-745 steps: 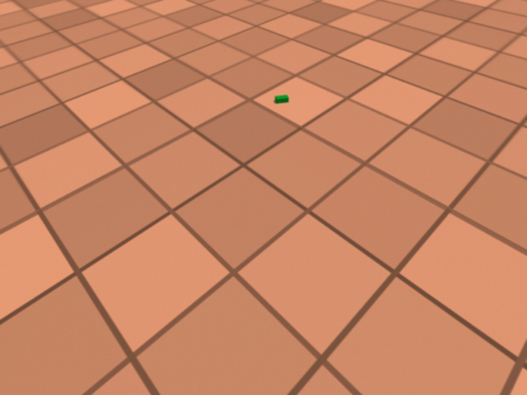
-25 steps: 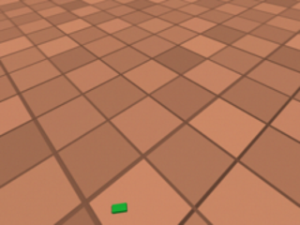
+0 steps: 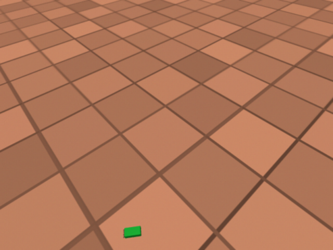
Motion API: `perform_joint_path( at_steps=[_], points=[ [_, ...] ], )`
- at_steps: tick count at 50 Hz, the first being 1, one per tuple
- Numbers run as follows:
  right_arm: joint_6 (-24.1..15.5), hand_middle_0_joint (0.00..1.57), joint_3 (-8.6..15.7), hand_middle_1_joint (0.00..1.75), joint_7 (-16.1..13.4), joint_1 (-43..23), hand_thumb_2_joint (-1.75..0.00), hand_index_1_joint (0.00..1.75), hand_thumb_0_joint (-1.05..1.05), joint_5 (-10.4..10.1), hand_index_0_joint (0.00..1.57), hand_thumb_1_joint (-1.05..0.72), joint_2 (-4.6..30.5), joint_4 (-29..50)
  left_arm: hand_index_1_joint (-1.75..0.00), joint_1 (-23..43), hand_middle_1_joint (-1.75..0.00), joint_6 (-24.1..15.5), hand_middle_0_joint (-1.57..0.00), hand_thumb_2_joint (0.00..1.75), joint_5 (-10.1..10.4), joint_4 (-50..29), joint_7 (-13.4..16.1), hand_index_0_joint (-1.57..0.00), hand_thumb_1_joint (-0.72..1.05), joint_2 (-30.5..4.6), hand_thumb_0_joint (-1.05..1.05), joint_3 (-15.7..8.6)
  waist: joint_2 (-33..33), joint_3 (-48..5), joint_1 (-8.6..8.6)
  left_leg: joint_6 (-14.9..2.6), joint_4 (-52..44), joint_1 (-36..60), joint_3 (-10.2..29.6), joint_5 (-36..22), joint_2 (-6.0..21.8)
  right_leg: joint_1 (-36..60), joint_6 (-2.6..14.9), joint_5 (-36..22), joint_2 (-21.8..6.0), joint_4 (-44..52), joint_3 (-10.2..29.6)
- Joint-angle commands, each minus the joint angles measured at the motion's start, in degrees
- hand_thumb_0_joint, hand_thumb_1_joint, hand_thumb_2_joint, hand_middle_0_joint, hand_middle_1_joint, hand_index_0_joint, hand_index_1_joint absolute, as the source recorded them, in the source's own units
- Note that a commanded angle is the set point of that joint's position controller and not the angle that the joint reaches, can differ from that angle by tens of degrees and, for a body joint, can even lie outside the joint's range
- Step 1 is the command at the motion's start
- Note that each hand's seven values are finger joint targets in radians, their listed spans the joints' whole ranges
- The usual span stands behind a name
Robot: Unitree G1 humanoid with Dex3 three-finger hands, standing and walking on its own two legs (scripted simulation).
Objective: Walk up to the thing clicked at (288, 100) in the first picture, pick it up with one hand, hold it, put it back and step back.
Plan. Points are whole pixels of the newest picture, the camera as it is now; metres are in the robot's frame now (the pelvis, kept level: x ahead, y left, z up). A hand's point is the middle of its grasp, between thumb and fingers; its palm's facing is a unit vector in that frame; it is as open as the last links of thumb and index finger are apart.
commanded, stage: stand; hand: left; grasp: from above
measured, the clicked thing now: (132, 232) +0.38 +0.25 -0.77
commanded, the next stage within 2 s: rise first in 0.24 s
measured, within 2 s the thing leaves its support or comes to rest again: neither
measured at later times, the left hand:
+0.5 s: hand out of the picture +0.12 +0.25 -0.16, palm faces +0.03 -0.95 -0.32, open 7.9 cm
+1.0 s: hand out of the picture +0.11 +0.27 -0.24, palm faces -0.16 -0.86 -0.48, open 13.4 cm
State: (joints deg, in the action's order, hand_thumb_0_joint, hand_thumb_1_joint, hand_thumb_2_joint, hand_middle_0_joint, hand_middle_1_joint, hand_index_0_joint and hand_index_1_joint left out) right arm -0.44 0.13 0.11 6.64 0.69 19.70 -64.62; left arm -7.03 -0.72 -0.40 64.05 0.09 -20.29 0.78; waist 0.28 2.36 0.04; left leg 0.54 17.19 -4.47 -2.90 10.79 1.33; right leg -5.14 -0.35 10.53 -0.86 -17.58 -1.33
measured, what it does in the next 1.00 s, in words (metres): lowers itself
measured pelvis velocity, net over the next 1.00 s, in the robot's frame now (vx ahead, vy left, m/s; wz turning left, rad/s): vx -0.02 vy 0.01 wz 0.02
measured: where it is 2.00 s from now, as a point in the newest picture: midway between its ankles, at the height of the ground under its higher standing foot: outside the picture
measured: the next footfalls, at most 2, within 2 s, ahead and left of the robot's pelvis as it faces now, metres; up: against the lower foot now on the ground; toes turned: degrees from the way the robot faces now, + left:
none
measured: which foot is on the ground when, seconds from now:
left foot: down 0.00-1.00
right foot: down 0.00-1.00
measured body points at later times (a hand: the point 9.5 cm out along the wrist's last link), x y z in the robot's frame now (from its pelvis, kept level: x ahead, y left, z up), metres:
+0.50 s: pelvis -0.02 +0.00 -0.01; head +0.04 +0.01 +0.44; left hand +0.12 +0.30 -0.14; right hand +0.08 -0.28 -0.14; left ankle -0.02 +0.12 -0.75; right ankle -0.01 -0.12 -0.75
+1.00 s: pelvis -0.02 +0.01 -0.09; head +0.08 +0.03 +0.35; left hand +0.12 +0.31 -0.21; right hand +0.14 -0.25 -0.19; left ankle -0.02 +0.12 -0.75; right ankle -0.01 -0.12 -0.75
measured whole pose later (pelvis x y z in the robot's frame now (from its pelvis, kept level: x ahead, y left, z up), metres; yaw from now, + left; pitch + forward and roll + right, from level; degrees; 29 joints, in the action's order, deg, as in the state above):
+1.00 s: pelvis -0.02 +0.01 -0.09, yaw +1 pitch +17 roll -1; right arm -6.7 2.7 -1.4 11.3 -0.4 13.8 -34.7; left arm -10.0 5.3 -16.7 35.2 1.3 -18.3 -8.2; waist 0.9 -5.4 0.9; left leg -0.3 64.1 -51.4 -0.9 30.0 1.9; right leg -50.6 -0.7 29.1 -1.8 -62.6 -2.1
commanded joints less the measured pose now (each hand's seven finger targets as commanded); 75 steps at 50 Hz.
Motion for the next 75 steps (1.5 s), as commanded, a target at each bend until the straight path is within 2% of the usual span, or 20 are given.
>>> perform_joint_path(
  at_steps=[1, 17, 18, 19, 20, 21, 23, 25, 28, 32, 34, 36, 45, 51, 58, 60, 63, 67, 71, 75],
  points=[
    [-1.3, 0.2, 2.2, 0.3, -0.5, -2.0, -0.9, 0.3, 0.0, -0.2, 0.2, -0.9, 12.4, 2.9, -0.3, 1.7, -0.3, -1.3, -0.2, 0.9, -0.1, -3.1, 0.6, -0.2, 0.9, -12.1, 0.0, -2.5, -1.2, -3.5, 0.0, -1.41, -2.3, 0.8, 6.1, -10.0, 7.2, 0.2, 1.65, -11.1, -7.2, 2.6, 5.7],
    [-1.3, 0.2, 2.1, 0.3, -0.6, -1.8, -0.91, 0.3, 0.0, -0.2, 0.2, -0.92, 12.2, 3.1, -0.36, 2.0, -0.33, -1.2, -0.21, 0.94, -0.1, -2.9, 0.6, -0.19, 0.82, -12.1, 0.0, -2.7, -0.5, -3.3, 0.29, -1.39, -2.4, 0.9, 6.0, -10.4, 7.1, 0.3, 1.65, -11.2, -7.2, 2.6, 5.7],
    [-4.0, 0.2, -0.5, 0.3, -1.8, -0.5, -0.93, 0.3, 0.0, -4.3, 0.2, -1.0, 2.7, 19.0, -0.44, 22.1, -0.41, -6.2, -0.29, 0.96, 2.6, -23.0, 1.5, -0.23, 0.74, -1.4, 0.0, -2.4, -1.6, 2.4, 6.93, -1.37, 2.0, -8.1, -0.1, -1.5, -1.4, -13.1, 0.9, -4.9, 0.6, -1.2, 0.7],
    [-4.0, 0.2, -0.1, 0.3, -2.4, 2.2, -0.92, 0.3, 0.0, -4.6, 0.2, -0.96, 4.5, 16.0, -0.5, 25.9, -0.45, -5.5, -0.28, 0.95, 2.6, -18.2, 1.7, -0.23, 0.66, -4.8, 0.0, -3.6, 0.3, -0.6, 4.61, -1.66, 2.8, -7.6, 0.2, -1.2, -1.4, -9.9, 0.75, -3.2, 0.3, -1.3, 0.1],
    [-3.5, 0.2, 0.8, 0.3, -2.7, 3.7, -0.92, 0.3, 0.0, -4.2, 0.2, -0.95, 6.2, 15.4, -0.54, 17.1, -0.49, -3.3, -0.26, 0.96, 1.3, -9.1, 2.0, -0.21, 0.58, -11.1, 0.0, -7.7, 1.7, -0.5, 3.46, -1.77, 4.1, -9.4, 0.3, 0.5, -1.8, -10.3, 1.19, -0.1, 0.7, -1.7, -0.4],
    [-2.9, 0.2, 1.5, 0.3, -2.6, 4.1, -0.91, 0.3, 0.0, -4.1, 0.2, -0.93, 6.3, 16.8, -0.6, 12.4, -0.56, -2.3, -0.26, 0.93, 0.6, -5.3, 1.3, -0.22, 0.5, -11.4, 0.0, -8.7, 1.7, -0.6, 1.86, -1.61, 5.9, -11.0, 0.0, -0.4, -1.6, -11.4, 1.28, -0.1, 0.8, -3.4, -0.6],
    [-3.4, 0.2, 3.0, 0.3, -3.1, 6.2, -0.91, 0.3, 0.0, -3.3, 0.2, -0.92, 6.0, 18.7, -0.72, 17.2, -0.71, -2.9, -0.25, 0.87, -1.9, -8.2, 0.1, -0.24, 0.38, -14.1, 0.0, -10.0, 0.1, -8.7, 1.41, -1.62, 9.5, -11.2, 0.4, -3.1, -1.8, -11.3, 1.3, -3.7, 0.4, -7.7, -0.1],
    [-3.9, 0.2, 4.4, 0.3, -2.5, 9.0, -0.91, 0.3, 0.0, -2.1, 0.2, -0.95, 5.9, 20.3, -0.83, 8.8, -0.85, -1.9, -0.21, 0.84, -6.0, -2.5, -1.6, -0.24, 0.22, -12.8, 0.0, -11.1, 1.0, -13.3, 1.23, -1.5, 15.0, -14.9, 1.0, -6.7, -2.2, -12.8, 1.29, -7.4, 0.4, -12.8, -0.3],
    [-4.0, 0.2, 5.4, 0.3, -1.9, 8.6, -0.91, 0.3, 0.0, -1.9, 0.2, -0.94, 4.9, 24.9, -0.87, 4.5, -0.88, -1.2, -0.22, 0.85, -8.9, -8.5, -1.8, -0.24, -0.02, -12.7, 0.0, -12.8, -3.4, -19.1, -2.4, -0.64, 17.6, -16.6, 0.9, -8.4, -2.9, -12.6, 1.71, -7.5, 0.5, -16.5, -0.2],
    [-4.3, 0.2, 5.3, 0.3, -1.5, 6.0, -0.9, 0.3, 0.0, -2.3, 0.2, -0.91, 4.5, 29.7, -0.91, 5.9, -0.9, 2.4, -0.22, 0.87, -10.2, -12.5, 0.3, -0.22, -0.34, -8.8, 0.0, -10.5, -2.9, -13.5, -0.68, -0.15, 19.4, -21.8, 2.1, -2.2, -1.8, -20.7, 1.91, 0.4, 1.3, -18.4, -1.3],
    [-4.7, 0.2, 5.5, 0.3, -1.4, 5.5, -0.9, 0.3, 0.0, -2.3, 0.2, -0.9, 4.3, 31.8, -0.93, 7.2, -0.93, 3.4, -0.2, 0.88, -10.9, -15.9, 0.9, -0.2, -0.43, -9.9, 0.0, -11.0, -2.3, -14.3, -0.2, -0.23, 22.0, -23.8, 2.4, 0.4, -1.4, -23.7, 1.86, 3.3, 1.4, -20.7, -1.3],
    [-5.6, 0.2, 5.6, 0.3, -1.3, 6.5, -0.9, 0.3, 0.0, -2.1, 0.2, -0.89, 4.0, 32.6, -0.93, 6.1, -0.93, 4.0, -0.21, 0.87, -11.4, -17.4, 1.1, -0.21, -0.45, -7.8, 0.0, -10.4, 0.6, -14.6, 0.8, -0.77, 25.2, -27.0, 2.5, 2.3, -1.3, -26.6, 1.55, 4.6, 1.5, -23.5, -1.3],
    [-8.7, 0.2, 5.9, 0.3, -1.8, 6.9, -0.91, 0.3, 0.0, -1.2, 0.2, -0.92, 3.1, 36.0, -0.92, -1.3, -0.9, 3.5, -0.25, 0.87, -16.6, -33.3, 2.0, -0.24, -0.47, -9.8, 0.0, -13.1, -5.1, -21.7, 0.46, -0.18, 36.1, -33.6, 3.8, 1.0, -0.5, -38.2, 1.74, 4.5, 1.0, -36.8, -0.7],
    [-9.5, 0.2, 6.0, 0.3, -1.8, 5.9, -0.91, 0.3, 0.0, -1.3, 0.2, -0.95, 3.2, 37.5, -0.91, -7.3, -0.9, 6.5, -0.26, 0.83, -17.6, -40.6, 2.1, -0.26, -0.45, -8.4, 0.0, -12.2, -4.4, -25.3, 1.24, -0.59, 41.9, -36.4, 4.7, -2.4, 0.0, -42.8, 1.68, 3.6, 1.2, -41.6, -1.1],
    [-11.2, 0.2, 5.5, 0.3, -1.2, 3.1, -0.91, 0.3, 0.0, -1.1, 0.2, -0.95, 3.4, 38.3, -0.89, -0.5, -0.89, 5.3, -0.28, 0.81, -22.6, -38.1, 2.2, -0.28, -0.42, -9.3, 0.0, -11.0, -3.3, -23.7, 2.87, -0.91, 51.4, -49.7, 5.1, 5.4, -0.5, -54.9, 1.67, 8.9, 0.9, -51.1, -0.9],
    [-11.9, 0.2, 5.8, 0.3, -0.9, 2.1, -0.91, 0.3, 0.0, -0.9, 0.2, -0.94, 3.9, 37.9, -0.88, 3.3, -0.88, 2.9, -0.28, 0.81, -24.9, -36.6, 2.7, -0.27, -0.41, -12.8, 0.0, -13.2, -3.4, -25.2, 2.05, -1.0, 55.7, -54.8, 4.8, 7.9, -0.9, -58.9, 1.58, 10.5, 0.7, -55.1, -0.6],
    [-12.6, 0.2, 6.1, 0.3, -0.1, 1.9, -0.91, 0.3, 0.0, -0.9, 0.2, -0.94, 4.5, 37.4, -0.85, 5.8, -0.85, -1.4, -0.32, 0.78, -29.1, -34.3, 3.4, -0.31, -0.36, -11.7, 0.0, -10.8, -4.1, -30.3, 2.49, -1.02, 61.3, -58.9, 4.7, 8.7, -1.3, -65.1, 1.59, 11.1, 0.7, -61.0, -0.3],
    [-12.6, 0.2, 6.6, 0.3, 0.9, 1.5, -0.91, 0.3, 0.0, -0.9, 0.2, -0.93, 5.5, 35.6, -0.86, 10.1, -0.85, -6.5, -0.31, 0.79, -34.4, -33.7, 5.9, -0.31, -0.35, -16.9, 0.0, -12.6, -6.4, -37.9, 0.56, -1.16, 69.0, -64.2, 4.7, 6.7, -1.4, -71.5, 1.73, 9.5, 0.7, -68.8, 0.0],
    [-11.7, 0.2, 6.9, 0.3, 1.6, 1.7, -0.91, 0.3, 0.0, -1.0, 0.2, -0.94, 6.5, 33.5, -0.85, 13.4, -0.85, -7.5, -0.32, 0.8, -39.2, -30.5, 9.6, -0.31, -0.36, -19.9, 0.0, -14.0, -6.3, -42.6, -0.05, -1.18, 75.5, -68.0, 4.5, 2.0, -1.4, -75.6, 1.86, 5.8, 0.8, -74.9, -0.5],
    [-10.6, 0.2, 7.8, 0.3, 2.2, 2.7, -0.91, 0.3, 0.0, -0.7, 0.2, -0.94, 6.5, 31.3, -0.78, 24.1, -0.78, -7.9, -0.38, 0.75, -43.2, -26.9, 11.7, -0.37, -0.28, -22.4, 0.0, -13.9, -3.8, -45.7, 0.05, -2.0, 82.1, -76.4, 3.0, 6.3, -1.6, -78.4, 1.38, 7.8, 1.0, -77.2, 0.1]
  ],
)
